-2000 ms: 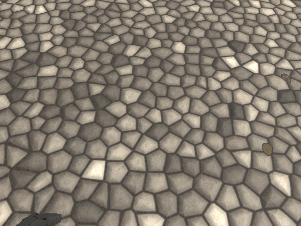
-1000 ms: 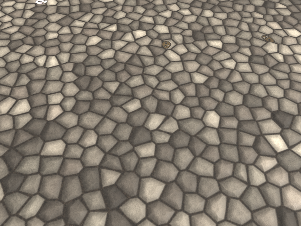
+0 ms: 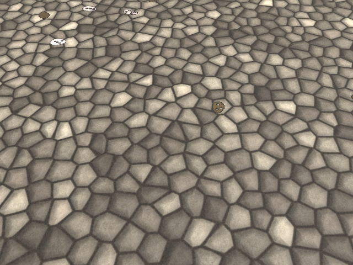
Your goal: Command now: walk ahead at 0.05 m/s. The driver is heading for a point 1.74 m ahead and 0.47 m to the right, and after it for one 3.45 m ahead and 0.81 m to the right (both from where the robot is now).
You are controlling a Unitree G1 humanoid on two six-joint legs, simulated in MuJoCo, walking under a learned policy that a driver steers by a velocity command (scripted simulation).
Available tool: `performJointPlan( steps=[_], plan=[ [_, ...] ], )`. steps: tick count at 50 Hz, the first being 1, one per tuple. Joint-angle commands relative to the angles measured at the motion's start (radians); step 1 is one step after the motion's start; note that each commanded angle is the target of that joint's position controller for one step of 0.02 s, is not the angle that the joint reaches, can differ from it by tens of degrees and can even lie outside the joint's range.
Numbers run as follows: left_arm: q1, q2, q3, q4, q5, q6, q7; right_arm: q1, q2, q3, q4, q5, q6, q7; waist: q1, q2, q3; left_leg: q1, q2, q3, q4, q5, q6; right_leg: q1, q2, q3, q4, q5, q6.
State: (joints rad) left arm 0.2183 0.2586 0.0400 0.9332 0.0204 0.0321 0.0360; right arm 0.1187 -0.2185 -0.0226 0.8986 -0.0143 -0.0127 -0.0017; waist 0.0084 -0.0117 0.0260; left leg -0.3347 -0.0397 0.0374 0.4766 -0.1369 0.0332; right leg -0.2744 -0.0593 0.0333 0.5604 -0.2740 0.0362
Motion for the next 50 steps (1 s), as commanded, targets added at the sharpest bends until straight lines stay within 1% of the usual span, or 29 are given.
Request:
performJointPlan(
  steps=[1,2,3,4,6,10,13,17,22,29,40,50],
  plan=[
    [0.021,0.127,0.027,-0.018,-0.007,-0.020,0.000,-0.033,-0.121,-0.025,-0.043,-0.006,-0.005,-0.013,-0.012,-0.078,0.023,0.073,0.069,-0.082,-0.116,-0.231,-0.016,-0.093,-0.030,0.043,-0.199,-0.202,-0.076],
    [0.011,0.098,0.018,-0.010,0.000,-0.032,0.000,-0.026,-0.118,-0.027,-0.037,-0.002,-0.004,-0.017,-0.022,-0.090,0.018,0.116,0.069,-0.078,-0.091,-0.172,-0.009,-0.112,-0.031,0.043,-0.218,-0.185,-0.058],
    [0.001,0.095,0.017,-0.006,0.000,-0.042,-0.002,-0.015,-0.113,-0.026,-0.024,0.000,-0.002,-0.021,-0.026,-0.087,0.012,0.136,0.074,-0.080,-0.078,-0.126,0.001,-0.105,-0.025,0.037,-0.218,-0.124,-0.042],
    [0.000,0.090,0.015,-0.002,-0.004,-0.052,-0.003,-0.005,-0.118,-0.028,-0.012,0.000,0.000,-0.023,-0.024,-0.077,0.004,0.134,0.069,-0.075,-0.068,-0.081,0.007,-0.074,-0.022,0.033,-0.206,-0.066,-0.034],
    [0.026,0.091,0.014,0.016,-0.011,-0.062,-0.004,0.002,-0.112,-0.028,0.007,0.002,-0.001,-0.021,-0.014,-0.052,-0.023,0.144,0.071,-0.071,-0.056,0.004,0.012,-0.023,-0.017,0.024,-0.180,0.033,-0.034],
    [0.046,0.091,0.012,0.040,-0.015,-0.058,-0.002,-0.006,-0.112,-0.029,0.038,0.010,0.001,-0.018,-0.001,-0.015,-0.048,0.163,0.072,-0.067,-0.037,0.124,0.009,0.031,-0.006,0.008,-0.153,0.153,-0.041],
    [0.046,0.089,0.009,0.053,-0.017,-0.053,-0.001,-0.004,-0.116,-0.031,0.063,0.012,0.007,-0.020,0.000,0.002,-0.052,0.178,0.073,-0.066,-0.030,0.165,0.007,0.048,-0.002,0.002,-0.148,0.197,-0.043],
    [0.042,0.082,0.007,0.069,-0.017,-0.049,-0.002,-0.002,-0.121,-0.032,0.093,0.014,0.015,-0.026,-0.001,0.011,-0.049,0.193,0.074,-0.066,-0.027,0.190,0.004,0.061,0.004,-0.006,-0.151,0.229,-0.044],
    [0.039,0.073,0.004,0.087,-0.017,-0.045,-0.003,-0.006,-0.126,-0.033,0.123,0.016,0.022,-0.033,-0.004,0.009,-0.040,0.202,0.076,-0.067,-0.029,0.189,0.001,0.067,0.010,-0.013,-0.161,0.231,-0.044],
    [0.043,0.064,0.001,0.109,-0.015,-0.042,0.000,-0.011,-0.125,-0.034,0.156,0.016,0.026,-0.037,-0.007,0.003,-0.022,0.199,0.075,-0.067,-0.039,0.151,-0.003,0.062,0.017,-0.021,-0.177,0.184,-0.043],
    [0.074,0.050,-0.006,0.138,-0.014,-0.043,0.005,0.003,-0.112,-0.032,0.193,0.015,0.028,-0.040,-0.010,0.007,0.003,0.182,0.072,-0.066,-0.056,0.080,-0.007,0.041,0.024,-0.029,-0.194,0.098,-0.041],
    [0.117,0.032,-0.012,0.156,-0.015,-0.046,0.008,0.033,-0.098,-0.027,0.212,0.016,0.027,-0.042,-0.011,0.011,0.017,0.168,0.069,-0.066,-0.062,0.043,-0.008,0.025,0.029,-0.033,-0.200,0.058,-0.041]
  ],
)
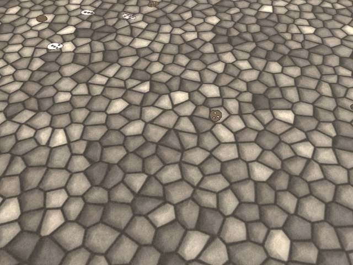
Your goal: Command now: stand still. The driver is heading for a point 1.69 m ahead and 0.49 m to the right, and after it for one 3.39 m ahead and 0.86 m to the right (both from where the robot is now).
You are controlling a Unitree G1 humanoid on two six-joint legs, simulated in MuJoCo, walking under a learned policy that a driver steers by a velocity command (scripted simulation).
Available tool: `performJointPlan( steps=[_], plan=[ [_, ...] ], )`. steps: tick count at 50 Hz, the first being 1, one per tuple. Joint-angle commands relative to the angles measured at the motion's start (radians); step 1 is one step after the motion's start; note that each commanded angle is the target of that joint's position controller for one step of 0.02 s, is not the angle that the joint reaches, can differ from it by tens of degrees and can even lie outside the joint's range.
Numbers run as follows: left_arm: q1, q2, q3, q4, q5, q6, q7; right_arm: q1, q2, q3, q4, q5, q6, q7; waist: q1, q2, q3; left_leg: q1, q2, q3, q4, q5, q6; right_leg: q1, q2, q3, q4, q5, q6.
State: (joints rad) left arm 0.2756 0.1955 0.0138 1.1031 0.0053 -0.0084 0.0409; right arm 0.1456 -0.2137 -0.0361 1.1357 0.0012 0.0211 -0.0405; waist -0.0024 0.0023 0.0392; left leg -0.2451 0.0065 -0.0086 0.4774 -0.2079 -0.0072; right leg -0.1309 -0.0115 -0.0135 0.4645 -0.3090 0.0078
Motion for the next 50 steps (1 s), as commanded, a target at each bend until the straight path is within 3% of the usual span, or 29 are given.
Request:
performJointPlan(
  steps=[1,46,48,50],
  plan=[
    [0.064,0.093,0.014,-0.013,0.000,-0.006,0.003,0.010,-0.101,-0.013,-0.024,0.000,-0.007,-0.004,0.000,-0.003,0.005,0.077,0.023,-0.021,-0.063,0.112,0.032,-0.119,-0.018,0.013,-0.105,0.091,-0.013],
    [0.173,0.046,0.012,-0.008,-0.006,-0.012,0.005,0.109,-0.063,-0.005,-0.026,0.005,-0.012,-0.010,0.001,-0.005,0.022,0.066,0.020,-0.018,-0.046,0.140,0.032,-0.130,-0.014,0.010,-0.095,0.114,-0.015],
    [0.200,0.048,0.016,0.005,-0.013,-0.007,0.009,0.132,-0.056,-0.006,-0.014,0.010,-0.009,-0.012,0.002,-0.018,0.013,0.054,-0.017,0.018,-0.022,-0.129,0.038,-0.137,0.002,0.002,-0.100,-0.133,-0.036],
    [0.187,0.083,0.028,-0.017,-0.022,-0.007,0.016,0.123,-0.069,-0.013,-0.025,0.016,-0.018,-0.012,0.009,-0.046,0.092,-0.068,-0.037,0.033,0.026,-0.415,0.056,-0.193,-0.032,0.065,-0.120,-0.425,-0.088]
  ],
)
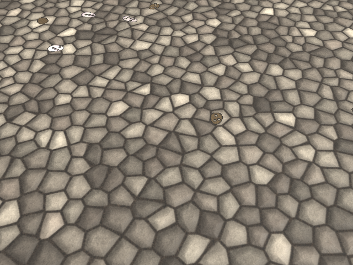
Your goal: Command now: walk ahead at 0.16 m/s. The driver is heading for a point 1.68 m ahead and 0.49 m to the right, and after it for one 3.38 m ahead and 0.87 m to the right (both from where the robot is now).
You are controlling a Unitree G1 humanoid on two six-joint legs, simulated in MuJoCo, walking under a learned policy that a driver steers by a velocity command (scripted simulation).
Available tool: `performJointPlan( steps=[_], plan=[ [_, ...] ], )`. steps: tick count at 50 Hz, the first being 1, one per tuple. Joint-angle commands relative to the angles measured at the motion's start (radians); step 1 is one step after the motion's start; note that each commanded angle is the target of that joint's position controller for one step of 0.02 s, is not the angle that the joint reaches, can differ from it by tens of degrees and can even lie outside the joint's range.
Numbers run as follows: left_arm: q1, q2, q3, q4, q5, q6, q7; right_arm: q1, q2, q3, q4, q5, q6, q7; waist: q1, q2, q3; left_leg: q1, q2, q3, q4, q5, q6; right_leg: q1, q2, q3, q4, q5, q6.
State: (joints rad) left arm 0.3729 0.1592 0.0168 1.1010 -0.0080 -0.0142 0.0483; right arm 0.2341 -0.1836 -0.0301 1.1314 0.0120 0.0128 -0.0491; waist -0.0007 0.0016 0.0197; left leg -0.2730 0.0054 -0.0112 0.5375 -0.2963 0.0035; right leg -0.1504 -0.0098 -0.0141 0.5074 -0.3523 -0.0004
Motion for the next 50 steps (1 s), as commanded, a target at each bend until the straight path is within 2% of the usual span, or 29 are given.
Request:
performJointPlan(
  steps=[1,3,5,7,8,9,10,11,12,13,14,16,17,18,22,28,30,32,33,34,35,36,37,38,39,40,43,46,50],
  plan=[
    [0.108,0.139,0.033,-0.020,-0.014,-0.010,0.007,0.013,-0.080,-0.016,-0.037,0.004,-0.023,0.001,0.020,-0.072,0.142,-0.088,-0.034,0.043,0.008,-0.317,0.048,-0.178,-0.086,0.145,-0.192,-0.450,-0.112],
    [0.165,0.190,0.053,-0.016,-0.025,-0.030,0.003,-0.032,-0.048,-0.011,-0.067,0.012,-0.060,0.020,0.047,-0.175,0.172,-0.221,-0.036,0.086,0.188,-0.172,0.043,-0.103,-0.240,0.352,-0.309,-0.522,-0.194],
    [0.117,0.196,0.060,-0.041,-0.019,-0.044,-0.004,-0.051,-0.050,-0.011,-0.090,0.019,-0.090,0.038,0.027,-0.176,0.209,-0.269,0.025,0.043,0.290,-0.153,0.076,-0.116,-0.330,0.454,-0.348,-0.439,-0.237],
    [0.037,0.178,0.055,-0.069,-0.029,-0.050,-0.015,0.020,-0.052,-0.016,-0.079,0.031,-0.109,0.047,-0.036,-0.155,0.199,-0.117,0.025,0.064,0.082,-0.149,0.101,-0.157,-0.268,0.326,-0.283,-0.309,-0.178],
    [0.011,0.174,0.054,-0.079,-0.031,-0.047,-0.020,0.116,-0.059,-0.027,-0.035,0.029,-0.112,0.048,-0.072,-0.123,0.164,0.072,-0.025,0.109,-0.021,-0.059,0.093,-0.227,-0.198,0.230,-0.211,-0.226,-0.142],
    [-0.014,0.174,0.052,-0.096,-0.027,-0.051,-0.022,0.222,-0.089,-0.045,0.005,0.020,-0.110,0.047,-0.108,-0.070,0.115,0.233,-0.029,0.073,-0.046,0.013,0.087,-0.297,-0.132,0.147,-0.078,-0.054,-0.111],
    [-0.051,0.127,0.037,-0.123,-0.021,-0.062,-0.025,0.379,-0.182,-0.075,0.029,0.017,-0.111,0.043,-0.165,0.157,0.053,0.386,0.162,-0.247,-0.205,-0.092,0.161,-0.436,-0.014,-0.011,0.294,0.072,-0.044],
    [-0.049,0.066,0.023,-0.159,-0.027,-0.085,-0.022,0.482,-0.253,-0.082,0.034,0.010,-0.123,0.056,-0.171,0.344,-0.019,0.485,0.368,-0.698,-0.382,-0.165,0.294,-0.611,0.077,0.009,0.595,-0.169,-0.028],
    [-0.060,0.101,0.032,-0.164,-0.045,-0.100,-0.028,0.378,-0.175,-0.052,0.012,-0.003,-0.137,0.055,-0.105,0.189,0.038,0.428,0.406,-0.718,-0.374,-0.194,0.300,-0.694,0.005,0.110,0.772,-0.157,-0.057],
    [-0.071,0.110,0.033,-0.166,-0.050,-0.109,-0.039,0.286,-0.125,-0.037,-0.022,0.000,-0.143,0.056,-0.071,0.111,0.085,0.381,0.368,-0.576,-0.361,-0.151,0.262,-0.729,-0.042,0.119,0.817,-0.056,-0.086],
    [-0.078,0.117,0.038,-0.161,-0.040,-0.115,-0.042,0.226,-0.112,-0.027,-0.043,-0.002,-0.142,0.062,-0.047,0.056,0.087,0.346,0.317,-0.444,-0.371,-0.077,0.225,-0.715,-0.081,0.104,0.783,0.040,-0.101],
    [-0.099,0.149,0.060,-0.164,-0.023,-0.112,-0.048,0.214,-0.078,-0.009,-0.052,-0.009,-0.127,0.065,-0.027,0.055,0.087,0.302,0.239,-0.256,-0.390,0.131,0.175,-0.653,-0.121,0.069,0.678,0.143,-0.096],
    [-0.103,0.138,0.061,-0.162,-0.022,-0.107,-0.056,0.250,-0.062,-0.003,-0.046,-0.011,-0.119,0.061,-0.031,0.069,0.079,0.302,0.205,-0.178,-0.376,0.282,0.157,-0.629,-0.120,0.044,0.649,0.158,-0.089],
    [-0.117,0.107,0.056,-0.169,-0.023,-0.097,-0.061,0.267,-0.088,-0.006,-0.042,-0.012,-0.114,0.054,-0.025,0.088,0.076,0.293,0.209,-0.160,-0.387,0.309,0.169,-0.630,-0.118,0.025,0.607,0.174,-0.071],
    [-0.335,0.074,0.034,-0.255,-0.016,-0.086,-0.065,0.265,-0.137,-0.008,-0.068,-0.016,-0.103,0.028,-0.053,0.053,0.130,0.208,0.189,-0.081,-0.438,0.336,0.178,-0.608,-0.095,-0.015,0.307,0.300,-0.024],
    [-0.487,0.116,0.030,-0.324,-0.026,-0.094,-0.093,0.316,-0.166,-0.026,-0.061,0.007,-0.102,0.021,-0.054,0.078,0.152,0.296,0.240,-0.033,-0.430,0.389,0.162,-0.504,-0.048,-0.030,0.061,0.370,-0.066],
    [-0.427,0.157,0.048,-0.319,-0.024,-0.099,-0.098,0.291,-0.188,-0.036,-0.070,0.001,-0.094,0.022,0.001,0.104,0.080,0.368,0.254,-0.011,-0.316,0.679,0.139,-0.390,-0.008,-0.047,0.044,0.322,-0.101],
    [-0.156,0.232,0.090,-0.242,-0.027,-0.095,-0.089,0.258,-0.192,-0.038,-0.083,-0.010,-0.078,0.025,0.143,0.129,-0.097,0.321,0.203,0.041,0.016,0.955,0.098,-0.034,0.058,-0.085,0.055,0.288,-0.149],
    [0.025,0.299,0.111,-0.202,-0.018,-0.089,-0.078,0.250,-0.164,-0.023,-0.110,-0.021,-0.077,0.029,0.205,0.052,-0.224,0.078,0.154,0.060,0.330,0.689,0.066,0.285,-0.110,0.115,0.071,0.231,-0.209],
    [0.112,0.374,0.123,-0.171,0.001,-0.088,-0.085,0.402,0.015,0.024,-0.117,-0.010,-0.099,0.047,0.110,-0.255,-0.430,-0.275,-0.057,0.006,0.728,-0.098,0.009,0.609,-0.383,0.673,-0.094,-0.062,-0.391],
    [0.077,0.275,0.094,-0.171,-0.002,-0.090,-0.086,0.320,-0.073,0.003,-0.113,0.020,-0.133,0.053,0.138,-0.197,-0.402,-0.387,-0.045,-0.140,0.871,-0.233,0.035,0.569,-0.368,0.819,-0.242,-0.132,-0.354],
    [-0.035,0.230,0.079,-0.185,-0.007,-0.096,-0.084,0.203,-0.140,-0.016,-0.161,0.046,-0.151,0.053,0.111,-0.169,-0.214,-0.475,0.010,-0.111,0.900,-0.171,0.055,0.418,-0.341,0.648,-0.247,-0.053,-0.295],
    [-0.137,0.196,0.066,-0.210,-0.004,-0.102,-0.085,0.136,-0.157,-0.019,-0.180,0.041,-0.158,0.043,0.075,-0.051,-0.142,-0.426,0.069,-0.092,0.850,-0.070,0.065,0.244,-0.311,0.502,-0.264,0.095,-0.264],
    [-0.190,0.171,0.058,-0.213,0.007,-0.107,-0.091,0.110,-0.157,-0.030,-0.182,0.023,-0.152,0.033,0.038,-0.003,-0.084,-0.369,0.105,-0.075,0.791,-0.012,0.065,0.093,-0.275,0.389,-0.289,0.216,-0.246],
    [-0.196,0.143,0.050,-0.201,0.020,-0.115,-0.098,0.134,-0.146,-0.037,-0.177,0.009,-0.137,0.030,0.003,-0.029,-0.071,-0.281,0.137,-0.086,0.746,0.011,0.072,-0.004,-0.233,0.297,-0.294,0.346,-0.225],
    [-0.197,0.142,0.050,-0.190,0.018,-0.113,-0.098,0.182,-0.105,-0.034,-0.171,0.012,-0.121,0.029,-0.029,-0.065,-0.076,-0.257,0.145,-0.083,0.709,0.020,0.068,-0.028,-0.225,0.265,-0.326,0.298,-0.241],
    [-0.155,0.173,0.052,-0.163,0.012,-0.116,-0.082,0.110,-0.106,-0.041,-0.197,0.011,-0.094,0.025,-0.036,-0.055,-0.002,-0.307,0.167,-0.060,0.594,0.065,0.046,-0.106,-0.209,0.198,-0.400,0.280,-0.257],
    [-0.089,0.205,0.059,-0.148,0.010,-0.109,-0.057,-0.031,-0.122,-0.048,-0.245,-0.006,-0.095,0.026,-0.003,-0.032,0.034,-0.430,0.172,-0.052,0.409,0.228,0.017,-0.051,-0.208,0.173,-0.426,0.282,-0.249],
    [-0.020,0.219,0.060,-0.136,-0.001,-0.099,-0.044,-0.178,-0.103,-0.039,-0.283,-0.001,-0.107,0.042,0.042,-0.043,0.048,-0.401,0.124,-0.005,0.156,0.405,0.011,-0.002,-0.172,0.091,-0.422,0.321,-0.206]
  ],
)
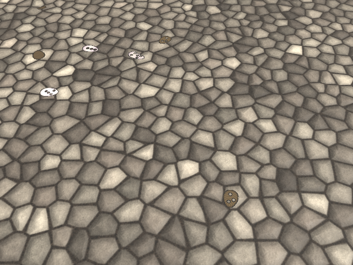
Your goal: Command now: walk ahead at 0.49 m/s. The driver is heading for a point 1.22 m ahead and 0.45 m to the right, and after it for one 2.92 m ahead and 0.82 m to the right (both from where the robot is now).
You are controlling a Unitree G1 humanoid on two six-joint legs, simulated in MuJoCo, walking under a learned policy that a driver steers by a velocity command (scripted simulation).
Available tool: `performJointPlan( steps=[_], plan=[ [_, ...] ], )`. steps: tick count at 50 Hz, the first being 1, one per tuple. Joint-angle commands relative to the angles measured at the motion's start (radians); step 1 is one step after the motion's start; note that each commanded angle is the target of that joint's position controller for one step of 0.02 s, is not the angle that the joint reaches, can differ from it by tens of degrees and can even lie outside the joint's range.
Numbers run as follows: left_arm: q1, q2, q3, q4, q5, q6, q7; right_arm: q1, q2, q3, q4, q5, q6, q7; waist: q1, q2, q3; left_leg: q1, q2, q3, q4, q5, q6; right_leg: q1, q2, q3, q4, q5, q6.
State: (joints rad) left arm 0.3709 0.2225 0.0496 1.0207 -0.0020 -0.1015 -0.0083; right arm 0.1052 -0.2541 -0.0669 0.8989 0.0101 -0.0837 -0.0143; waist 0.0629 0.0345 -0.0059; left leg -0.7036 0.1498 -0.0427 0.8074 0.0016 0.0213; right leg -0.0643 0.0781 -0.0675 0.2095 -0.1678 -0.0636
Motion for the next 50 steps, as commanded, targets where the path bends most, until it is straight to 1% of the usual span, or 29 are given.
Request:
performJointPlan(
  steps=[1,5,7,9,10,11,12,13,14,15,16,17,19,21,22,25,28,33,36,38,39,40,41,42,43,44,45,47,50],
  plan=[
    [0.003,0.159,0.028,-0.048,-0.010,-0.010,0.013,-0.083,-0.030,0.001,-0.059,0.004,-0.011,0.012,-0.009,-0.076,0.079,0.039,-0.032,0.038,-0.154,0.121,-0.008,-0.071,-0.261,0.136,-0.121,0.132,-0.140],
    [0.073,0.164,0.032,-0.016,-0.016,0.008,0.016,-0.187,-0.034,0.009,-0.101,0.013,-0.019,0.036,0.021,-0.082,0.106,0.009,-0.053,0.041,-0.256,0.067,0.007,0.068,-0.310,0.135,-0.064,0.155,-0.134],
    [0.072,0.175,0.039,-0.011,-0.018,0.019,0.020,-0.194,-0.051,0.006,-0.117,0.014,-0.026,0.047,0.005,-0.094,0.101,0.026,-0.065,0.042,-0.289,-0.006,0.031,0.130,-0.341,0.144,-0.017,0.217,-0.121],
    [0.038,0.193,0.046,-0.019,-0.018,0.028,0.021,-0.108,-0.090,-0.010,-0.103,0.015,-0.032,0.050,-0.055,-0.123,0.043,0.176,-0.110,0.078,-0.312,-0.072,0.062,0.151,-0.339,0.129,0.087,0.457,-0.097],
    [0.014,0.185,0.042,-0.025,-0.017,0.033,0.021,0.028,-0.125,-0.032,-0.063,0.012,-0.033,0.047,-0.128,-0.121,-0.037,0.362,-0.146,0.109,-0.328,-0.067,0.087,0.123,-0.297,0.092,0.244,0.614,-0.074],
    [0.005,0.153,0.027,-0.043,-0.007,0.034,0.021,0.224,-0.188,-0.057,-0.010,0.006,-0.032,0.039,-0.203,-0.087,-0.172,0.662,-0.079,0.035,-0.292,-0.052,0.136,-0.029,-0.242,0.050,0.493,0.543,-0.039],
    [0.124,0.034,-0.009,-0.057,-0.004,0.018,0.009,0.370,-0.295,-0.085,0.019,-0.015,-0.027,0.034,-0.183,0.141,-0.340,1.098,0.202,-0.417,-0.334,-0.201,0.294,-0.463,-0.082,0.009,0.918,0.124,0.038],
    [0.113,0.044,-0.011,-0.042,-0.020,-0.009,0.005,0.378,-0.223,-0.061,0.021,-0.011,-0.025,0.036,-0.189,0.198,-0.414,1.138,0.274,-0.694,-0.495,-0.290,0.320,-0.608,-0.024,0.175,1.091,-0.394,0.030],
    [0.020,0.144,0.018,-0.066,-0.053,-0.022,0.003,0.293,-0.160,-0.040,0.010,-0.005,-0.028,0.034,-0.180,0.140,-0.258,1.014,0.242,-0.540,-0.505,-0.311,0.253,-0.699,-0.085,0.214,1.163,-0.353,0.006],
    [-0.046,0.157,0.021,-0.087,-0.058,-0.024,0.009,0.200,-0.121,-0.027,-0.013,-0.005,-0.029,0.032,-0.150,0.075,-0.157,0.856,0.211,-0.385,-0.526,-0.250,0.211,-0.693,-0.145,0.183,1.132,-0.257,-0.005],
    [-0.083,0.148,0.028,-0.089,-0.044,-0.014,0.018,0.128,-0.078,-0.013,-0.018,-0.010,-0.032,0.037,-0.119,0.011,-0.074,0.708,0.162,-0.267,-0.575,-0.200,0.178,-0.651,-0.180,0.169,1.064,-0.178,-0.005],
    [-0.057,0.128,0.035,-0.085,-0.037,0.002,0.023,0.098,-0.065,-0.009,-0.014,-0.019,-0.039,0.038,-0.080,0.061,-0.044,0.613,0.139,-0.188,-0.611,-0.161,0.163,-0.583,-0.214,0.178,1.007,-0.123,-0.003],
    [-0.012,0.076,0.033,-0.068,-0.036,0.033,0.021,0.099,-0.055,-0.011,0.006,-0.025,-0.044,0.039,-0.051,0.064,-0.015,0.524,0.106,-0.086,-0.659,-0.107,0.162,-0.519,-0.227,0.175,0.974,-0.080,0.003],
    [-0.040,0.067,0.037,-0.084,-0.037,0.050,0.025,0.114,-0.086,-0.019,0.021,-0.031,-0.049,0.028,-0.042,0.050,0.022,0.504,0.109,-0.013,-0.686,-0.033,0.170,-0.569,-0.227,0.186,0.936,-0.013,0.012],
    [-0.068,0.074,0.040,-0.094,-0.031,0.052,0.024,0.126,-0.083,-0.019,0.025,-0.030,-0.050,0.022,-0.048,0.030,0.038,0.524,0.098,0.031,-0.683,0.029,0.163,-0.609,-0.223,0.197,0.899,0.029,0.017],
    [-0.153,0.072,0.044,-0.130,-0.023,0.045,0.013,0.149,-0.096,-0.021,0.035,-0.032,-0.044,0.005,-0.061,0.022,0.054,0.567,0.089,0.106,-0.693,0.062,0.145,-0.662,-0.203,0.191,0.732,0.185,0.026],
    [-0.256,0.050,0.032,-0.169,-0.017,0.042,-0.007,0.180,-0.115,-0.023,0.038,-0.024,-0.038,-0.009,-0.093,0.008,0.079,0.600,0.087,0.175,-0.708,0.066,0.128,-0.642,-0.193,0.117,0.573,0.275,0.022],
    [-0.397,0.035,0.019,-0.255,-0.019,0.042,-0.041,0.269,-0.135,-0.033,0.062,-0.008,-0.004,-0.017,-0.135,-0.007,0.124,0.802,0.144,0.229,-0.630,0.195,0.120,-0.721,-0.172,0.042,0.451,0.182,-0.008],
    [-0.371,0.071,0.035,-0.289,-0.024,0.044,-0.059,0.234,-0.174,-0.045,0.043,0.001,0.016,-0.025,-0.083,0.042,0.068,0.841,0.152,0.274,-0.478,0.618,0.093,-0.578,-0.097,-0.046,0.435,0.039,-0.054],
    [-0.182,0.147,0.073,-0.262,-0.030,0.047,-0.058,0.196,-0.203,-0.050,0.024,0.004,0.030,-0.030,0.032,0.074,-0.050,0.798,0.130,0.292,-0.195,0.830,0.065,-0.305,-0.017,-0.080,0.409,-0.008,-0.106],
    [-0.020,0.216,0.109,-0.224,-0.029,0.050,-0.041,0.177,-0.203,-0.047,0.010,0.007,0.027,-0.029,0.118,0.034,-0.135,0.637,0.087,0.301,0.056,0.661,0.023,-0.024,-0.019,-0.008,0.329,0.054,-0.151],
    [0.033,0.340,0.142,-0.235,-0.025,0.061,-0.017,0.225,-0.089,-0.015,-0.042,-0.025,-0.001,-0.019,0.071,-0.243,-0.245,0.189,-0.088,0.293,0.516,-0.082,-0.054,0.376,-0.293,0.483,0.294,0.089,-0.317],
    [0.031,0.326,0.117,-0.246,-0.013,0.051,-0.021,0.249,-0.067,0.006,-0.070,0.000,-0.053,0.005,0.026,-0.217,-0.407,-0.010,-0.204,0.012,0.690,-0.584,-0.049,0.516,-0.450,0.929,0.108,-0.006,-0.433],
    [0.043,0.237,0.093,-0.241,0.002,0.044,-0.021,0.108,-0.134,-0.014,-0.103,0.043,-0.080,0.018,0.070,-0.127,-0.325,-0.097,-0.144,-0.061,0.695,-0.526,-0.015,0.474,-0.396,0.778,0.094,0.003,-0.352],
    [-0.024,0.194,0.083,-0.240,-0.009,0.032,-0.024,0.078,-0.123,-0.011,-0.114,0.045,-0.087,0.019,0.027,-0.072,-0.171,-0.120,-0.094,-0.049,0.583,-0.441,0.001,0.311,-0.350,0.606,0.096,0.082,-0.301],
    [-0.102,0.142,0.065,-0.257,-0.018,0.027,-0.025,0.055,-0.123,-0.018,-0.096,0.011,-0.076,0.005,-0.014,0.009,-0.106,-0.052,-0.044,-0.035,0.480,-0.385,0.008,0.163,-0.287,0.475,0.083,0.147,-0.236],
    [-0.149,0.143,0.063,-0.275,-0.013,0.025,-0.021,0.086,-0.127,-0.025,-0.100,-0.002,-0.065,0.000,-0.058,-0.045,-0.073,0.023,-0.028,-0.036,0.426,-0.354,-0.008,0.032,-0.280,0.440,0.066,0.223,-0.252],
    [-0.167,0.148,0.063,-0.290,-0.012,0.022,-0.012,0.118,-0.126,-0.032,-0.104,-0.013,-0.039,0.002,-0.093,-0.050,-0.055,0.105,-0.013,-0.034,0.339,-0.329,-0.040,-0.092,-0.247,0.399,0.029,0.260,-0.252],
    [-0.129,0.194,0.073,-0.292,-0.014,0.021,0.009,0.028,-0.093,-0.023,-0.138,-0.024,-0.022,-0.004,-0.076,-0.055,-0.020,0.096,-0.034,-0.002,0.151,-0.212,-0.081,-0.176,-0.212,0.330,0.010,0.294,-0.235]
  ],
)
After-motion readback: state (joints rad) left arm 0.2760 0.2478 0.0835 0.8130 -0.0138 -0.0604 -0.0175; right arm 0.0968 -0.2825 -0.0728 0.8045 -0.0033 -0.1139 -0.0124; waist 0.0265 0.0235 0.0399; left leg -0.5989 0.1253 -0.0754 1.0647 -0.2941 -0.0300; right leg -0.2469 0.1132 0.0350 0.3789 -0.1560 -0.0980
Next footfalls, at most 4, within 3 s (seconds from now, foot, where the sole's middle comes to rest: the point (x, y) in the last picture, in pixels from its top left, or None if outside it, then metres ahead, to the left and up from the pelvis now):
0.22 left None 0.32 0.16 -0.78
0.78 right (223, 245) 0.60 -0.10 -0.78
1.26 left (202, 173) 0.93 -0.02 -0.78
1.78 right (287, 172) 0.96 -0.41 -0.78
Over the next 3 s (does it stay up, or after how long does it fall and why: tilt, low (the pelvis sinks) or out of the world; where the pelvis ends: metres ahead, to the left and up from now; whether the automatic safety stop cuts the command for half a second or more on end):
stays up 1.15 -0.52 -0.01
